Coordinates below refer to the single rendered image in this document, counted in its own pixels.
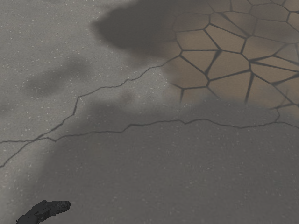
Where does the robot left hand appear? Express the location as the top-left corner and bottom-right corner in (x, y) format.
(16, 200), (71, 224)

